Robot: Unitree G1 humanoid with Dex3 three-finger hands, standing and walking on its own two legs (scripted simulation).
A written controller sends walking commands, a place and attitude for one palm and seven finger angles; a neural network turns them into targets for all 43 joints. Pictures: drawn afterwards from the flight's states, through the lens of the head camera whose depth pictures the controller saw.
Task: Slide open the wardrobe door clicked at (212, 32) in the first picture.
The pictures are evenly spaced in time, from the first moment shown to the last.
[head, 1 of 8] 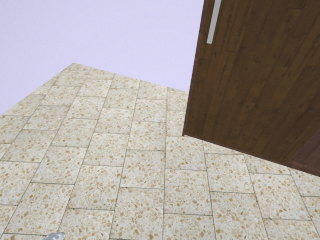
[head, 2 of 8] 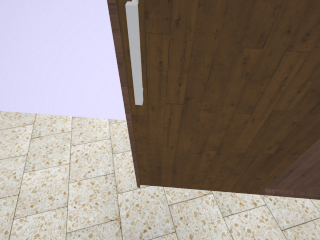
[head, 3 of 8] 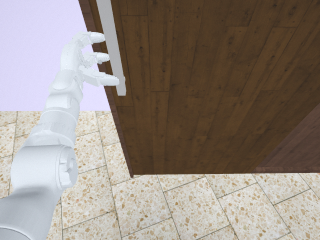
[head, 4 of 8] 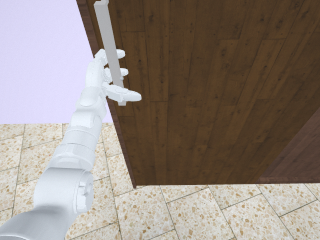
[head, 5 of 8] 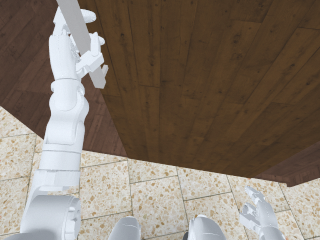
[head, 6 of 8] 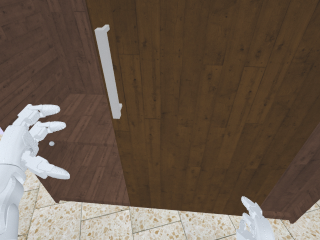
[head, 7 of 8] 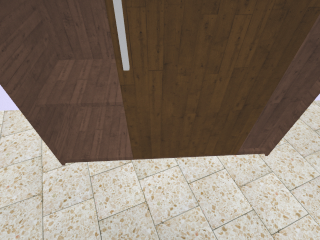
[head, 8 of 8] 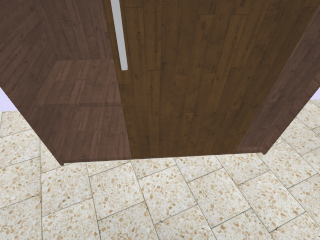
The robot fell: no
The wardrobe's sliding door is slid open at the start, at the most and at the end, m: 0.00 0.49 0.48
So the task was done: yes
